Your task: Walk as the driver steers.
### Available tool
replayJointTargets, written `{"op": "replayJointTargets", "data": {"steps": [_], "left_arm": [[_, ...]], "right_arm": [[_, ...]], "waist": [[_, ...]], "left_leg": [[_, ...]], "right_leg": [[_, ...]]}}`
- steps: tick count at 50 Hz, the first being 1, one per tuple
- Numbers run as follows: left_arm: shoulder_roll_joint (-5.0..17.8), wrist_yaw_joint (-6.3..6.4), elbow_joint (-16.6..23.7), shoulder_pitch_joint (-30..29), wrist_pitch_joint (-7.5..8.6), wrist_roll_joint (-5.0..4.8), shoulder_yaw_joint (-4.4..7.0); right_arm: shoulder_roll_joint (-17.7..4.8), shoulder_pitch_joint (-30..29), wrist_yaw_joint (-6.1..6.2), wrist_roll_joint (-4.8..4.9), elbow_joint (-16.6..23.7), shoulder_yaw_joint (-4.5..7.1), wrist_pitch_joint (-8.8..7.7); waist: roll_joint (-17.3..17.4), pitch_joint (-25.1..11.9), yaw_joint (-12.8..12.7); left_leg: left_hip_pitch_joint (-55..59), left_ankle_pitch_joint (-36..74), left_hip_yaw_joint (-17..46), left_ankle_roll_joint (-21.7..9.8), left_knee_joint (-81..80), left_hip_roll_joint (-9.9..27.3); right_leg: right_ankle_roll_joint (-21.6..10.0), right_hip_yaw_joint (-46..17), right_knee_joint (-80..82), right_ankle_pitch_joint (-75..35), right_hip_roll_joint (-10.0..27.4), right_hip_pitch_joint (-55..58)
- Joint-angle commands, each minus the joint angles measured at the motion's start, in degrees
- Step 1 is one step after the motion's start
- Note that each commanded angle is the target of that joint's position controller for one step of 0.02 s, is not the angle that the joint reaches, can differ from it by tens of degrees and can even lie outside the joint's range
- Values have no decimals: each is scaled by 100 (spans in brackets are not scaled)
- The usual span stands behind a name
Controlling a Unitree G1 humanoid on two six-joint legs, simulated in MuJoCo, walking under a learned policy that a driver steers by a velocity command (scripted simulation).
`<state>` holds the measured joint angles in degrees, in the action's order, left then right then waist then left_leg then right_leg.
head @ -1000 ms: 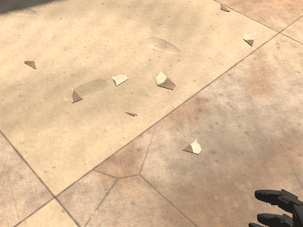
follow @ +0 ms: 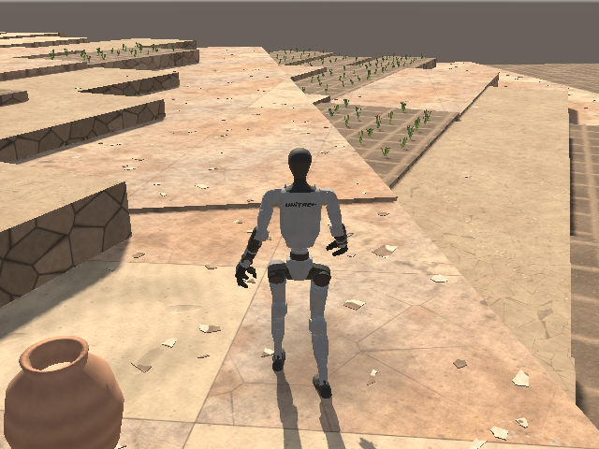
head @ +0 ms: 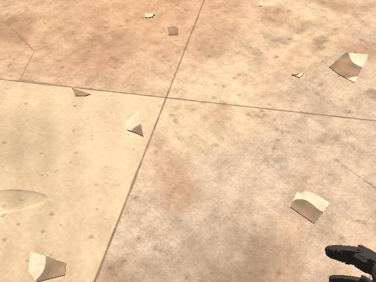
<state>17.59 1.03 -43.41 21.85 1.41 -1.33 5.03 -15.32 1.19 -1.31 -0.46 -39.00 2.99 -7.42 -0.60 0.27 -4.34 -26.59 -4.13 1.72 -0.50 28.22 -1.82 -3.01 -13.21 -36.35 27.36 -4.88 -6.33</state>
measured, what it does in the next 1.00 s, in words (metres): walks ahead: right foot, then left foot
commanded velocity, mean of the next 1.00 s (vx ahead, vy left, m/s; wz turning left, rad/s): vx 0.50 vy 0.00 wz -0.19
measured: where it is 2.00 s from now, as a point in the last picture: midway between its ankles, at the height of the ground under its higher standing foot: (238, 151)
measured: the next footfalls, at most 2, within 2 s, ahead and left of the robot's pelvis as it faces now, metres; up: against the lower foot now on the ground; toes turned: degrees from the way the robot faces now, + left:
right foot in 0.46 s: +0.38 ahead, -0.17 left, +0.00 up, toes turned -11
left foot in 0.98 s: +0.72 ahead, +0.02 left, +0.00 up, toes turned -7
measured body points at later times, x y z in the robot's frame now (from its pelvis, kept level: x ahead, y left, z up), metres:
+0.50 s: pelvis +0.26 -0.05 +0.00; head +0.30 -0.06 +0.45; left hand +0.54 +0.14 -0.06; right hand +0.20 -0.33 -0.13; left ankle +0.12 +0.12 -0.70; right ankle +0.35 -0.16 -0.72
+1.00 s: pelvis +0.54 -0.06 +0.00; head +0.57 -0.06 +0.45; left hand +0.58 +0.23 -0.13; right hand +0.72 -0.33 -0.08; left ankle +0.68 +0.02 -0.73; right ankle +0.35 -0.16 -0.72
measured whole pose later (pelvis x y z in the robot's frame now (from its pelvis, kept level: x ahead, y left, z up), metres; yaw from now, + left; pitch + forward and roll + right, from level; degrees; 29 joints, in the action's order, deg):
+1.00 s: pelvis +0.54 -0.06 +0.00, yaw -9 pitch +2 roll -2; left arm 17.5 0.5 -49.1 22.9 2.3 -0.6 4.0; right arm -15.4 1.6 -2.7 0.4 -43.7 1.5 -5.1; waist 0.7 0.8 -3.6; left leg -28.5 -3.3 -1.5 -3.4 29.9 1.2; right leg 0.1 2.0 -24.8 26.3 0.4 1.4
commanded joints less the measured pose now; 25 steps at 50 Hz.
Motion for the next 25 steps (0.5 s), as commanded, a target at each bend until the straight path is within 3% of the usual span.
{"op": "replayJointTargets", "data": {"steps": [1,2,3,4,5,7,10,15,19,21,22,23,24,25], "left_arm": [[326,4,640,464,153,-99,-74],[783,-3,614,35,131,-110,50],[826,-1,691,-374,97,-51,67],[755,-19,778,-610,91,12,77],[651,-46,804,-655,76,26,84],[356,-86,791,-533,38,-26,24],[161,-99,909,-837,40,39,-65],[31,-248,1051,-1677,190,59,-193],[158,-322,1258,-2209,227,7,-176],[310,-333,1249,-2032,235,32,-109],[443,-316,1102,-1521,235,68,-20],[713,-270,828,-682,215,92,130],[1182,-179,652,367,168,135,267],[1566,-190,633,373,162,146,280]], "right_arm": [[-1333,1975,31,15,-90,460,9],[-910,1677,49,61,-13,338,50],[-756,1406,74,25,28,280,108],[-636,1192,80,-2,-19,233,138],[-534,1114,84,-41,-70,185,126],[-518,1120,60,-23,-185,181,84],[-768,1223,43,30,-373,251,30],[-1017,1414,63,145,-592,281,134],[-1195,1851,62,224,-856,305,259],[-1289,1839,85,257,-938,320,330],[-1295,1755,102,280,-957,307,359],[-1148,1812,122,248,-972,241,365],[-817,1794,135,58,-803,88,335],[-247,2363,95,45,-672,-91,216]], "waist": [[1786,-1948,809],[1097,-1111,914],[663,-616,884],[513,-211,776],[607,-80,651],[706,-19,524],[518,73,506],[410,162,758],[515,287,876],[607,175,650],[585,-132,304],[493,-663,-77],[-246,-1488,-465],[-1607,-2070,11]], "left_leg": [[4816,-2368,4410,-1507,-986,2650],[4126,-2741,3707,-1263,-1133,2430],[3423,-2184,2866,-1062,-1167,2189],[2762,-1521,2259,-1006,-1313,1953],[2341,-1084,1842,-956,-1448,1754],[1938,-662,1327,-1015,-1710,1571],[1918,27,876,-1224,-1957,1644],[1977,583,34,-1053,-1982,1393],[2508,780,57,-947,-1786,1673],[2736,1666,-14,-832,-1369,1747],[2665,2537,-241,-703,-739,1603],[2258,2856,-495,-532,291,1335],[992,1129,-712,-271,2163,1030],[-997,-2816,-334,14,3937,38]], "right_leg": [[163,266,-3509,653,155,-3661],[203,229,-3897,195,452,-3982],[235,472,-3905,-230,656,-3904],[251,525,-3632,-532,813,-3786],[234,521,-3386,-735,962,-3533],[234,621,-3024,-835,1020,-3200],[298,680,-2169,-1220,1053,-3336],[296,1170,-384,-2563,991,-2848],[138,1320,282,-2350,841,-2695],[-49,1453,570,-2046,675,-2230],[-186,1611,832,-2174,506,-1402],[-350,1636,851,-2291,423,-112],[-735,295,650,-2555,1568,1617],[-1623,-2463,1438,-1413,2748,2860]]}}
